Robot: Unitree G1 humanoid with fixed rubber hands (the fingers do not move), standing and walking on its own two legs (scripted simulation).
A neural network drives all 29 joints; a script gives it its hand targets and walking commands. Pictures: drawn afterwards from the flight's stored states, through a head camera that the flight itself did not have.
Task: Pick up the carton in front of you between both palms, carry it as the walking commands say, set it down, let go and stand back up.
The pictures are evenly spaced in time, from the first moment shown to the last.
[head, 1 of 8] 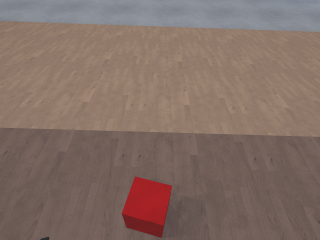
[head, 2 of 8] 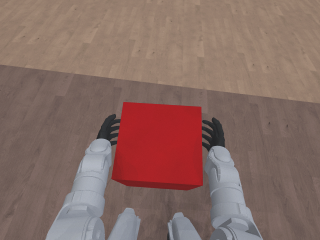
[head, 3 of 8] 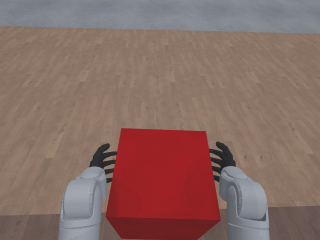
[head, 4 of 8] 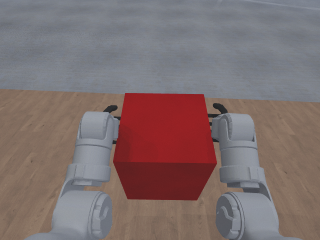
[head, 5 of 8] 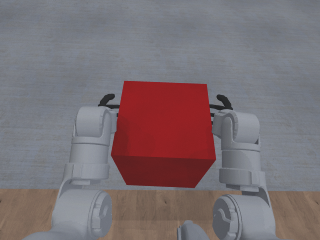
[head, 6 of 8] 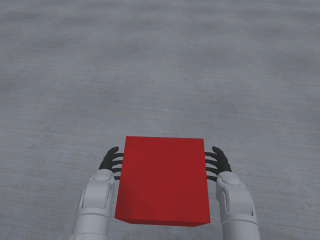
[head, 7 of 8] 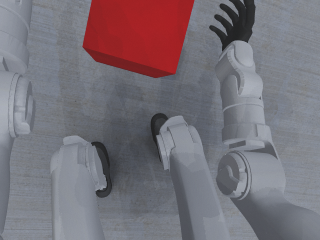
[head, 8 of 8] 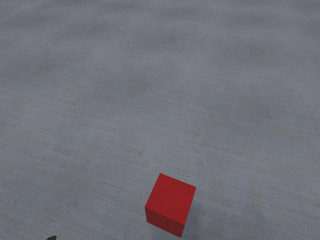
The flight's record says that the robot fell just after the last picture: no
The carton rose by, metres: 0.67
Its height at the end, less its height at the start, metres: -0.32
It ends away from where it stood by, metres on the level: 4.75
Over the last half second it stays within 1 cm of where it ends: yes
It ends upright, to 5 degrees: yes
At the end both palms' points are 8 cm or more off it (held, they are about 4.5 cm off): yes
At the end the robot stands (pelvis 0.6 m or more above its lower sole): yes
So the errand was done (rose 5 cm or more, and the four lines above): yes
